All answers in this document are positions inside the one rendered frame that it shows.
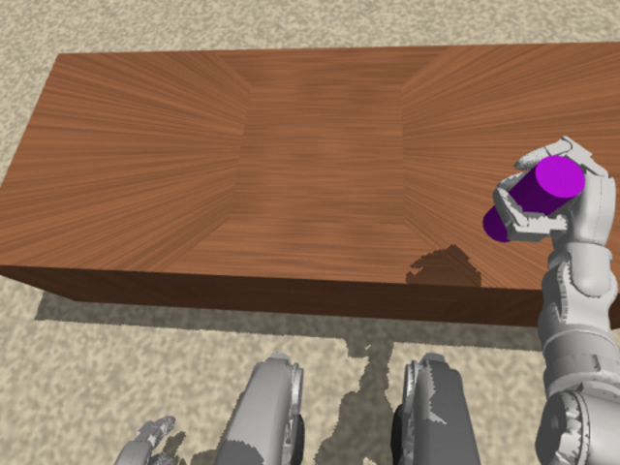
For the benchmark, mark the right robot hand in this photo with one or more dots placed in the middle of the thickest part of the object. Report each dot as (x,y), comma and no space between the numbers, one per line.
(586,217)

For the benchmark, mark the can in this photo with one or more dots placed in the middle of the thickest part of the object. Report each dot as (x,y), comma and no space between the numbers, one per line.
(552,182)

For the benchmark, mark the left robot hand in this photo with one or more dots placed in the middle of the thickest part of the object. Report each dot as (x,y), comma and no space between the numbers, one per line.
(138,452)

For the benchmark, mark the right robot arm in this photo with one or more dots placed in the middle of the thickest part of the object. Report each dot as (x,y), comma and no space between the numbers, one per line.
(580,422)

